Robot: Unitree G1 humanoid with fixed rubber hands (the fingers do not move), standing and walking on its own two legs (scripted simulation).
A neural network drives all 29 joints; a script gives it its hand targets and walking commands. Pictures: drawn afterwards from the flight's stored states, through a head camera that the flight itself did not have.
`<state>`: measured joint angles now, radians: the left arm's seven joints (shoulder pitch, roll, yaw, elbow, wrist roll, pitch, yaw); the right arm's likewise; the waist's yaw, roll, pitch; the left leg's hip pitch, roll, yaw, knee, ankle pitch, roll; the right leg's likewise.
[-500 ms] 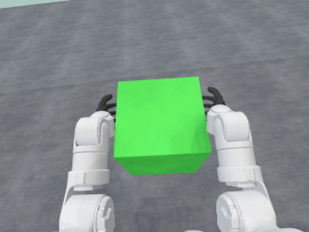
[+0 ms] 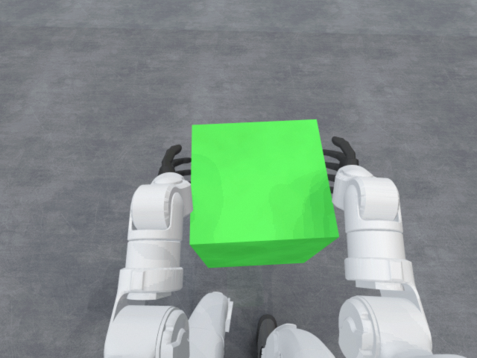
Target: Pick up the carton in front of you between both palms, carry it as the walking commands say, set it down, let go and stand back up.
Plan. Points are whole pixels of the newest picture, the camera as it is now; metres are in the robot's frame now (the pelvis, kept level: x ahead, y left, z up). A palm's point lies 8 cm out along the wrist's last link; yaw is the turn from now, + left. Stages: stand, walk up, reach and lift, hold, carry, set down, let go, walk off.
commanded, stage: carry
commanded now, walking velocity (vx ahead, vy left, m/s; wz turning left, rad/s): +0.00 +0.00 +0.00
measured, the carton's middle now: (255, 203) +0.37 +0.03 -0.07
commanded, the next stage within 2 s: none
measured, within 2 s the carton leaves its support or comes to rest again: neither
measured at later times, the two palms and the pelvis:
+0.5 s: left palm (185, 66) +0.53 +0.16 +0.10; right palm (360, 76) +0.53 -0.12 +0.11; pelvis +0.18 +0.03 +0.01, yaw -1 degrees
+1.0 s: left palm (174, 68) +0.50 +0.17 +0.13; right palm (361, 78) +0.50 -0.12 +0.13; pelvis +0.15 +0.03 +0.00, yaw -1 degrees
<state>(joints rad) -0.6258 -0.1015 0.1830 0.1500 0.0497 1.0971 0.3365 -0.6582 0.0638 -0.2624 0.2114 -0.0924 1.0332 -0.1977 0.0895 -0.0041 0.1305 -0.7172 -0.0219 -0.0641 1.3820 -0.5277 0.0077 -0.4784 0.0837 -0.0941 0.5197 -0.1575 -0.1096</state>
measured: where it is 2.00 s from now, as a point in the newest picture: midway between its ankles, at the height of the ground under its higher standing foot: (243, 324)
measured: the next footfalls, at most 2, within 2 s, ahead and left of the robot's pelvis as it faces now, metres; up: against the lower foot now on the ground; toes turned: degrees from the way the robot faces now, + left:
left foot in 0.14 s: +0.22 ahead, +0.13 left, +0.00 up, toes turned +2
right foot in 0.36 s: +0.18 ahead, -0.08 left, +0.00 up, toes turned -5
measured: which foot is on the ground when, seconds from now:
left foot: up 0.00-0.12, down 0.14-1.00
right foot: down 0.00-0.16, up 0.18-0.34, down 0.36-1.00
